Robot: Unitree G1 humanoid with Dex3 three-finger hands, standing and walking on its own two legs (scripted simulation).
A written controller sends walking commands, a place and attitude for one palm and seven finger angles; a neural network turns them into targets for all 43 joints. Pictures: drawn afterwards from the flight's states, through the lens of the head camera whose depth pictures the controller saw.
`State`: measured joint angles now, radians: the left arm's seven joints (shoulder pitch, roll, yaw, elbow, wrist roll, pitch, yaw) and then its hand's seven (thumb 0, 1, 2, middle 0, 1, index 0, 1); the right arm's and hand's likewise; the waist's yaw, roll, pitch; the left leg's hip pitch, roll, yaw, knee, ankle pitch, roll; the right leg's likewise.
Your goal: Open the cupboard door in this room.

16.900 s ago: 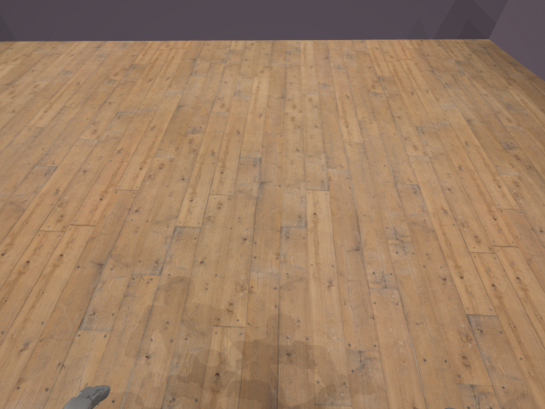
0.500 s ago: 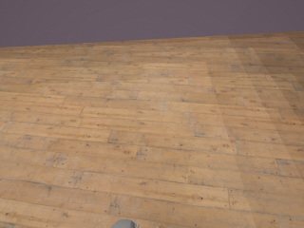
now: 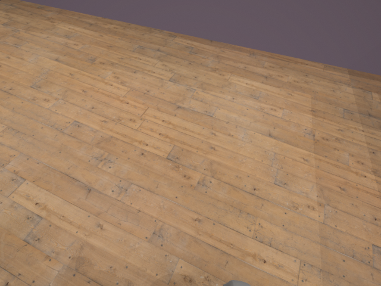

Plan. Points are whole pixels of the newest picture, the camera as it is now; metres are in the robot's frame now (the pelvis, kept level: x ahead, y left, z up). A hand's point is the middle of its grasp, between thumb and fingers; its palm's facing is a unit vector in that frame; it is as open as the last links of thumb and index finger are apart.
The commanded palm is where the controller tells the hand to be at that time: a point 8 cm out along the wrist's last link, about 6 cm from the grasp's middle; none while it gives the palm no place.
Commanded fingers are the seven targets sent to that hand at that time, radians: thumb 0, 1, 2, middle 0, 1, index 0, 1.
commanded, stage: turn or walk to find it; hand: left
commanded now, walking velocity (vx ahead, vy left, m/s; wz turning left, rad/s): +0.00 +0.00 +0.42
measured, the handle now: out of the picture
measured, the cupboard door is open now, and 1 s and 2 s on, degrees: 0 0 0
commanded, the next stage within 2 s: none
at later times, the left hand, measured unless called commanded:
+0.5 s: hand out of the picture +0.00 +0.13 -0.15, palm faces +0.25 -0.93 -0.27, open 7.4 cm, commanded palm none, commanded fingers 0.00 0.90 0.90 -0.20 -0.30 -0.20 -0.30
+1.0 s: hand out of the picture -0.11 +0.19 -0.18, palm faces +0.48 -0.85 -0.22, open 7.4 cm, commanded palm none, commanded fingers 0.00 0.90 0.90 -0.20 -0.30 -0.20 -0.30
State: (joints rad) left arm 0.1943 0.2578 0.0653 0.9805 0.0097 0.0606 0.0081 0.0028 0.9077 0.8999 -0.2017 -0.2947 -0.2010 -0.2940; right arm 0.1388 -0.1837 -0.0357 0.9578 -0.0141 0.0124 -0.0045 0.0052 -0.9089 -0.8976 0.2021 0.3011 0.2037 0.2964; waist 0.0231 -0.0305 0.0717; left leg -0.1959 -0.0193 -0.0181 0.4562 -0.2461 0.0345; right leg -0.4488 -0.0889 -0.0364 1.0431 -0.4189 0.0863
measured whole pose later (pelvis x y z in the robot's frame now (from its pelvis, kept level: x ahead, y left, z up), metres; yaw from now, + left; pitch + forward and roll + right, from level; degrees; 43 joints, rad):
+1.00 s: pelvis -0.06 -0.02 +0.00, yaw +26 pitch +0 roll -1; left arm 0.20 0.25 0.07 0.99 0.01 0.06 0.01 0.00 0.91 0.90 -0.20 -0.29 -0.20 -0.29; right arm 0.14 -0.18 -0.03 0.96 -0.01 0.01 -0.01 0.01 -0.91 -0.90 0.20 0.30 0.20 0.30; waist 0.02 -0.03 0.07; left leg -0.19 -0.02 0.00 0.45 -0.25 0.04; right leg -0.46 -0.10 -0.04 1.07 -0.41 0.09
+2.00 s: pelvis -0.11 -0.08 +0.00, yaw +52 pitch -1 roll -1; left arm 0.24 0.25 0.07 1.01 0.01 0.07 0.01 0.00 0.91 0.90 -0.20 -0.29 -0.20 -0.29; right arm 0.13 -0.19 -0.03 0.97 -0.01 0.02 -0.01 0.01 -0.91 -0.90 0.20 0.30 0.20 0.30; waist 0.04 -0.04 0.07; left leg -0.19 -0.01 0.01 0.49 -0.28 0.04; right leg -0.44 -0.10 -0.07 1.05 -0.44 0.07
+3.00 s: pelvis -0.14 -0.15 +0.00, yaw +77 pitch -1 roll -1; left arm 0.22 0.26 0.07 1.00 0.01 0.07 0.01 0.00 0.91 0.90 -0.20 -0.29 -0.20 -0.29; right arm 0.12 -0.19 -0.04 0.96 -0.02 0.02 0.00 0.01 -0.91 -0.90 0.20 0.30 0.20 0.30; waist 0.03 -0.04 0.07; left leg -0.21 -0.01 0.02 0.50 -0.27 0.04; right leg -0.44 -0.10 -0.07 1.07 -0.44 0.07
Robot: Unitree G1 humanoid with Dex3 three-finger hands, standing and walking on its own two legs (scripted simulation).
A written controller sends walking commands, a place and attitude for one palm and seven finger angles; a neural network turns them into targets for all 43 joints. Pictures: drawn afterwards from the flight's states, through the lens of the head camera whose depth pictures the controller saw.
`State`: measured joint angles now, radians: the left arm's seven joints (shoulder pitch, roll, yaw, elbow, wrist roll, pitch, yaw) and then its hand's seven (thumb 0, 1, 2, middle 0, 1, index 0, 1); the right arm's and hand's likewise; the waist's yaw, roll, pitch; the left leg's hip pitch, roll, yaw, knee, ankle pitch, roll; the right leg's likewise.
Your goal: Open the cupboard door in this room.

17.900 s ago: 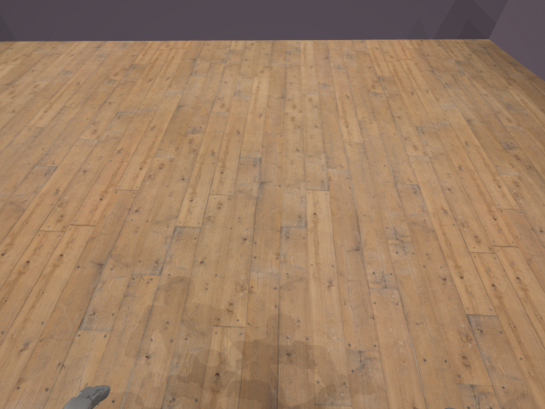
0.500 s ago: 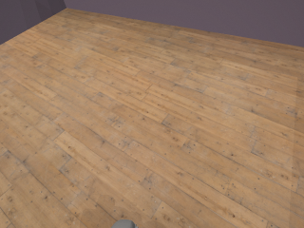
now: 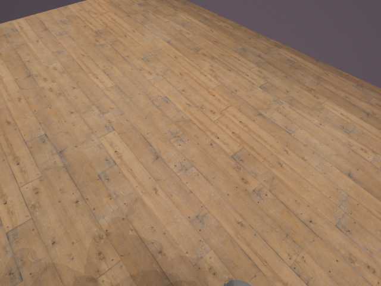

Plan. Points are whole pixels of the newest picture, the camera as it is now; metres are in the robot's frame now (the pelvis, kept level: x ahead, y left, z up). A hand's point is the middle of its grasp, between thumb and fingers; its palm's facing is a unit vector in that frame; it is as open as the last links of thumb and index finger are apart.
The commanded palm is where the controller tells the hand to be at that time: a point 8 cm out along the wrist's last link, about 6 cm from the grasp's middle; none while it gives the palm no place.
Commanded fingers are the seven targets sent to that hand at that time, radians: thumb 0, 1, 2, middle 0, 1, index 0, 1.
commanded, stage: turn or walk to find it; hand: left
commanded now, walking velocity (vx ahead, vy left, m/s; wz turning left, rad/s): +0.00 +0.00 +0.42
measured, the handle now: out of the picture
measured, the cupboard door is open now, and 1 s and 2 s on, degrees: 0 0 0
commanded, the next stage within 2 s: none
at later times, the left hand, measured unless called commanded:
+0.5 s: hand out of the picture +0.02 +0.12 -0.14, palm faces +0.23 -0.93 -0.28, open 7.4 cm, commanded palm none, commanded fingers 0.00 0.90 0.90 -0.20 -0.30 -0.20 -0.30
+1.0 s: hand out of the picture -0.14 +0.16 -0.18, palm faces +0.50 -0.84 -0.22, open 7.4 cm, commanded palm none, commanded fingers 0.00 0.90 0.90 -0.20 -0.30 -0.20 -0.30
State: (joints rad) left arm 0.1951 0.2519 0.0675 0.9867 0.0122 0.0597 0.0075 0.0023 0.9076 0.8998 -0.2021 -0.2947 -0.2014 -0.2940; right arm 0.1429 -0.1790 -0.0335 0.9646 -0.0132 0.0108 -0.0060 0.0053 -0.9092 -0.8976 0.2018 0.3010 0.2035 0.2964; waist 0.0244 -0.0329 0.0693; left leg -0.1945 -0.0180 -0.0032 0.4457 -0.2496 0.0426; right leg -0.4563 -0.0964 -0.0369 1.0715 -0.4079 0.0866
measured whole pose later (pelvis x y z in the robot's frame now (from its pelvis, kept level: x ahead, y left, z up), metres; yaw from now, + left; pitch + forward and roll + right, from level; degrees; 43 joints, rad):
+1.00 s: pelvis -0.07 -0.04 +0.00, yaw +26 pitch -1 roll -1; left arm 0.24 0.25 0.07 1.01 0.01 0.07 0.01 0.00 0.91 0.90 -0.20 -0.29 -0.20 -0.29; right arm 0.13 -0.19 -0.03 0.97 -0.01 0.02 -0.01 0.01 -0.91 -0.90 0.20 0.30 0.20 0.30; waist 0.04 -0.04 0.07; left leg -0.19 -0.01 0.01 0.49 -0.28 0.04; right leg -0.44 -0.10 -0.07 1.05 -0.44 0.07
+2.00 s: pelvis -0.12 -0.08 +0.00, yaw +52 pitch -1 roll -1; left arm 0.22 0.26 0.07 1.00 0.01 0.07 0.01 0.00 0.91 0.90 -0.20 -0.29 -0.20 -0.29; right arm 0.12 -0.19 -0.04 0.96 -0.02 0.02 0.00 0.01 -0.91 -0.90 0.20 0.30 0.20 0.30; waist 0.03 -0.04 0.07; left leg -0.21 -0.01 0.02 0.50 -0.27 0.04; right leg -0.44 -0.10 -0.07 1.07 -0.44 0.07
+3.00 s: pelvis -0.14 -0.12 -0.01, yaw +79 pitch +0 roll -2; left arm 0.22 0.27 0.07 0.99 0.01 0.08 0.01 0.00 0.91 0.90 -0.20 -0.29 -0.20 -0.29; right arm 0.11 -0.21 -0.05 0.94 -0.01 0.01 0.00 0.01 -0.91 -0.90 0.20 0.30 0.20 0.30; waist 0.03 -0.04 0.09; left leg -0.24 0.00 0.03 0.54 -0.31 0.04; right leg -0.44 -0.11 -0.09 1.09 -0.49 0.08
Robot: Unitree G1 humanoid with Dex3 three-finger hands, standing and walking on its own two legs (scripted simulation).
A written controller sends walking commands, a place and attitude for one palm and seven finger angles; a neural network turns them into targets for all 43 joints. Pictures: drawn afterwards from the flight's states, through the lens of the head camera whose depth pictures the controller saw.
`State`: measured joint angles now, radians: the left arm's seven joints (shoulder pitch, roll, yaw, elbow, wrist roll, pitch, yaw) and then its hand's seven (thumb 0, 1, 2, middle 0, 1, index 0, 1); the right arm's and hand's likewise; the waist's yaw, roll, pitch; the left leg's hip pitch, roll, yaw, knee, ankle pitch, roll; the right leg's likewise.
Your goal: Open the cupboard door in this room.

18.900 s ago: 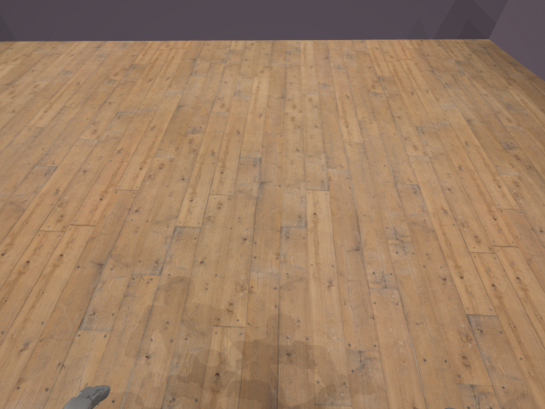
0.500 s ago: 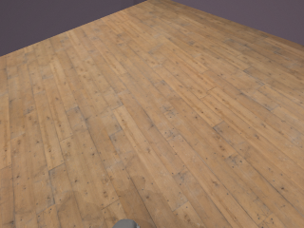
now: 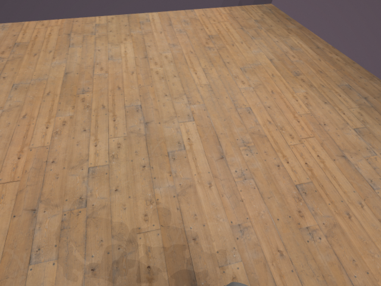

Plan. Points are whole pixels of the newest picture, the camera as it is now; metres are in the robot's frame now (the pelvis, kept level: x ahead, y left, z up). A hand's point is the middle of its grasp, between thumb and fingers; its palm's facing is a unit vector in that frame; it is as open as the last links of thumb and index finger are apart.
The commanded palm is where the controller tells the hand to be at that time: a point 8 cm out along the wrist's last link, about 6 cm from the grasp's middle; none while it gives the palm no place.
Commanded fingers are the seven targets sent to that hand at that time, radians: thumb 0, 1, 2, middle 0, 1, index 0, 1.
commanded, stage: turn or walk to find it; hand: left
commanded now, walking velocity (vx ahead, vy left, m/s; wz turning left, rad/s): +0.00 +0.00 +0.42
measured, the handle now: out of the picture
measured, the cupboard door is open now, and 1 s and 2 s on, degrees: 0 0 0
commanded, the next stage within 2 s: stand and wait in 1.26 s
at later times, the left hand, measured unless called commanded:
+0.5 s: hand out of the picture +0.02 +0.14 -0.14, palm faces +0.22 -0.94 -0.28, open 7.4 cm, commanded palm none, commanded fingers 0.00 0.90 0.90 -0.20 -0.30 -0.20 -0.30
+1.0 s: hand out of the picture -0.13 +0.19 -0.18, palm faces +0.49 -0.84 -0.22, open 7.4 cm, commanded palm none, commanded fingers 0.00 0.90 0.90 -0.20 -0.30 -0.20 -0.30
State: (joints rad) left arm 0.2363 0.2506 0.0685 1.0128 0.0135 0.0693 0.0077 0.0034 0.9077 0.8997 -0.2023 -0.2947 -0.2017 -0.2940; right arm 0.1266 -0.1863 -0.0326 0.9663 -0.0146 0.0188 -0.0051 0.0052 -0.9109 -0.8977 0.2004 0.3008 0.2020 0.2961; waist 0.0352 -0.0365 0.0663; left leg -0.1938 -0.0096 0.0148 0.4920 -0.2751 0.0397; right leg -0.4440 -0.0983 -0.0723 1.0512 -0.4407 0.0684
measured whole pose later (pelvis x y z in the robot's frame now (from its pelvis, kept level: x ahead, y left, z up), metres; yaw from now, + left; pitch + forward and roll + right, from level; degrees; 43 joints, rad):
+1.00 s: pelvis -0.07 -0.02 +0.00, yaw +26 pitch -1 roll -1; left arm 0.22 0.26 0.07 1.00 0.01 0.07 0.01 0.00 0.91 0.90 -0.20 -0.29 -0.20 -0.29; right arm 0.12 -0.19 -0.04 0.96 -0.02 0.02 0.00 0.01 -0.91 -0.90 0.20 0.30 0.20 0.30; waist 0.03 -0.04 0.07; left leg -0.21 -0.01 0.02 0.50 -0.27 0.04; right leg -0.44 -0.10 -0.07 1.07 -0.44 0.07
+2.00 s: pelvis -0.10 -0.04 +0.00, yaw +53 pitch +0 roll -2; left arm 0.22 0.27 0.07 0.99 0.01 0.08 0.01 0.00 0.91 0.90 -0.20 -0.29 -0.20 -0.29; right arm 0.11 -0.21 -0.05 0.94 -0.01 0.01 0.00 0.01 -0.91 -0.90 0.20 0.30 0.20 0.30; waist 0.03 -0.04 0.09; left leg -0.24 0.00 0.03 0.54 -0.31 0.04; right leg -0.44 -0.11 -0.09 1.09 -0.49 0.08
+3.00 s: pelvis -0.10 -0.10 -0.01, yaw +83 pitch -1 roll +0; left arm 0.27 0.26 0.07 0.99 0.02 0.06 0.01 0.00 0.90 0.90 -0.21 -0.30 -0.21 -0.29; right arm 0.11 -0.22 -0.06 0.94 -0.01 0.02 0.02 0.01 -0.91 -0.90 0.20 0.30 0.20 0.30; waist 0.04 -0.06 0.09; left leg -0.25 0.01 0.07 0.62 -0.35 0.02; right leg -0.36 -0.17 -0.21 0.84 -0.50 0.05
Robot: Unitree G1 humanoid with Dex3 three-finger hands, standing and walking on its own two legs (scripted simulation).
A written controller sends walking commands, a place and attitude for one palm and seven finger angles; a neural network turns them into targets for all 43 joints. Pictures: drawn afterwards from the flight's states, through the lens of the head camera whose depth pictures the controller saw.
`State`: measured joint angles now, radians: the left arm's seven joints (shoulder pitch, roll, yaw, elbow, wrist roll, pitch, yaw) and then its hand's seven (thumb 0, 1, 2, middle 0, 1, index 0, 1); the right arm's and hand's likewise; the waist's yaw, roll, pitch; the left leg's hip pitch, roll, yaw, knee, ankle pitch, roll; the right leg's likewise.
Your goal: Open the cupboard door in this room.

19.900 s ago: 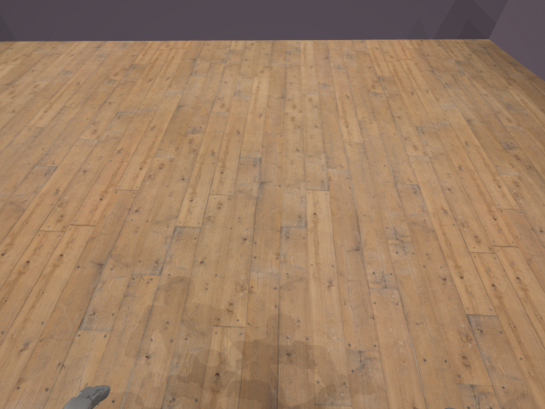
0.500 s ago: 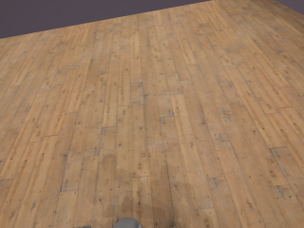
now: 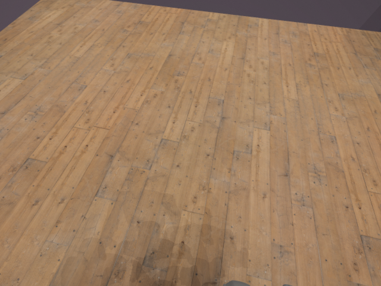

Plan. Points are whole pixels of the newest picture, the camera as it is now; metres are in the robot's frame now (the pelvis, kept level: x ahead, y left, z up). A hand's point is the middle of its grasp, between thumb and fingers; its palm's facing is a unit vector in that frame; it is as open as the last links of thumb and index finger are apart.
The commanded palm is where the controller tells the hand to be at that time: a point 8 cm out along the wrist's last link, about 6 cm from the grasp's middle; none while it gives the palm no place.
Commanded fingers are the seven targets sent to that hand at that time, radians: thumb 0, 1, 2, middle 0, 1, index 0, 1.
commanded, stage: turn or walk to find it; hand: left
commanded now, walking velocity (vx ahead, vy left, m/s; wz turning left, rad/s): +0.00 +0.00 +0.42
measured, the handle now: out of the picture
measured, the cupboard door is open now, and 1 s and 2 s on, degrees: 0 0 0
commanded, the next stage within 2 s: stand and wait in 0.26 s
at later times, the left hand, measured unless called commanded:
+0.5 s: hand out of the picture +0.04 +0.14 -0.14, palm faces +0.20 -0.94 -0.27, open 7.4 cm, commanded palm none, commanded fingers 0.00 0.90 0.90 -0.20 -0.30 -0.20 -0.30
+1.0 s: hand out of the picture -0.11 +0.20 -0.18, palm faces +0.50 -0.83 -0.23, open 7.4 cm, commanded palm none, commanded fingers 0.00 0.90 0.90 -0.20 -0.30 -0.20 -0.30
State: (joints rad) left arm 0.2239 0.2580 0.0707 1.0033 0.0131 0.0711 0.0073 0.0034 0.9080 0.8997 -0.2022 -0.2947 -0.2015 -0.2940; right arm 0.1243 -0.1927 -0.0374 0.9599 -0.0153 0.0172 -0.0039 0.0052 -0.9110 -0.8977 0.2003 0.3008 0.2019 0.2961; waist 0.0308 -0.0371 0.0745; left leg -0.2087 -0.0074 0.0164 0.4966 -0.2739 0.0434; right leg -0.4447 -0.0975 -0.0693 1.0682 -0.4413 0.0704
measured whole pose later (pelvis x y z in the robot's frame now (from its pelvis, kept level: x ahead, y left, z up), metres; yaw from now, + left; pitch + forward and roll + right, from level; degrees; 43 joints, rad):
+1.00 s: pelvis -0.04 -0.01 +0.00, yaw +27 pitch +0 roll -2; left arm 0.22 0.27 0.07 0.99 0.01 0.08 0.01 0.00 0.91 0.90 -0.20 -0.29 -0.20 -0.29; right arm 0.11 -0.21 -0.05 0.94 -0.01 0.01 0.00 0.01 -0.91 -0.90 0.20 0.30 0.20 0.30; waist 0.03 -0.04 0.09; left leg -0.24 0.00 0.03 0.54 -0.31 0.04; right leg -0.44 -0.11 -0.09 1.09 -0.49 0.08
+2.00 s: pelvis -0.06 -0.07 -0.01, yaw +58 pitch -1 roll +0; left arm 0.27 0.26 0.07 0.99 0.02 0.06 0.01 0.00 0.90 0.90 -0.21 -0.30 -0.21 -0.29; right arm 0.11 -0.22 -0.06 0.94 -0.01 0.02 0.02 0.01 -0.91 -0.90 0.20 0.30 0.20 0.30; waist 0.04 -0.06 0.09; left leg -0.25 0.01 0.07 0.62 -0.35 0.02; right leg -0.36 -0.17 -0.21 0.84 -0.50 0.05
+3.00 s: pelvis +0.00 +0.11 -0.02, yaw +86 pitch +0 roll -1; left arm 0.53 0.13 0.02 1.13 0.03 -0.06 0.01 0.00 0.91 0.90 -0.20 -0.29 -0.20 -0.29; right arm 0.07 -0.21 -0.05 0.98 -0.03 0.01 0.05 0.01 -0.92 -0.90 0.19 0.30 0.19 0.30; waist 0.08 0.01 0.09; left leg -0.51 0.07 0.12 0.70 -0.22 0.02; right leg 0.10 -0.12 -0.35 0.38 -0.44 0.08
